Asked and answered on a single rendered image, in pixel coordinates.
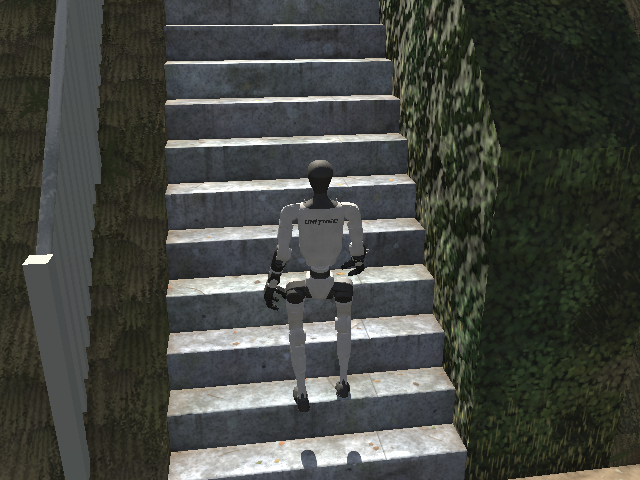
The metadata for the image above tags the robot left upper arm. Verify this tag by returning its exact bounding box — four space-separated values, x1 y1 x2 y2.
276 203 300 261

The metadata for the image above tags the robot left forearm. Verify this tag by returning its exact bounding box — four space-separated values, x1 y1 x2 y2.
266 246 286 288

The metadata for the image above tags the robot right forearm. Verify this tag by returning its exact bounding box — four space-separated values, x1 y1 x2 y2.
351 241 366 266

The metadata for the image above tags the left robot hand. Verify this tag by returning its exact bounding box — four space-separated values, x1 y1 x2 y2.
264 284 286 311

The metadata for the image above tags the right robot hand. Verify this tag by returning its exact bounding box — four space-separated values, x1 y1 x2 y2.
341 259 365 276

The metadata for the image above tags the robot right upper arm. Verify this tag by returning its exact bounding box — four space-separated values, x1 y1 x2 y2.
341 202 364 256

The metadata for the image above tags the right robot thigh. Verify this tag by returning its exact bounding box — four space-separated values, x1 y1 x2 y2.
333 277 354 333

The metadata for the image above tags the right robot foot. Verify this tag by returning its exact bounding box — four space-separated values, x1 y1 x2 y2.
335 379 350 398

